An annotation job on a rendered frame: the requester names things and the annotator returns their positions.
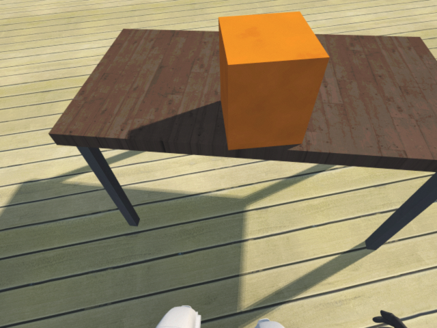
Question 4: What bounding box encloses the table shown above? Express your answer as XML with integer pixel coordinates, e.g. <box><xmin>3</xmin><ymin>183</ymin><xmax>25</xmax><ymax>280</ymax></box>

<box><xmin>48</xmin><ymin>29</ymin><xmax>437</xmax><ymax>250</ymax></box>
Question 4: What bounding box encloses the carton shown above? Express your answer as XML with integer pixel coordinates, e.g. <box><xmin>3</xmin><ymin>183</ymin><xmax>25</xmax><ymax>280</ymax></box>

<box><xmin>218</xmin><ymin>12</ymin><xmax>330</xmax><ymax>150</ymax></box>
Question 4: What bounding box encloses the robot right hand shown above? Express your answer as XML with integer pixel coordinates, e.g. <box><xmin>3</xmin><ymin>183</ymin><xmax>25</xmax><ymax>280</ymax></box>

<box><xmin>372</xmin><ymin>310</ymin><xmax>407</xmax><ymax>328</ymax></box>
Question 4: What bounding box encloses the robot left thigh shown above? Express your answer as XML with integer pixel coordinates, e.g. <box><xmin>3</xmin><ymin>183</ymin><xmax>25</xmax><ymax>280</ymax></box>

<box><xmin>156</xmin><ymin>307</ymin><xmax>201</xmax><ymax>328</ymax></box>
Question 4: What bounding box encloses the right robot shin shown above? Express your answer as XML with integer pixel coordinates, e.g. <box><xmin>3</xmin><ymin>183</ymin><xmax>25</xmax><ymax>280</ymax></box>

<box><xmin>257</xmin><ymin>318</ymin><xmax>270</xmax><ymax>324</ymax></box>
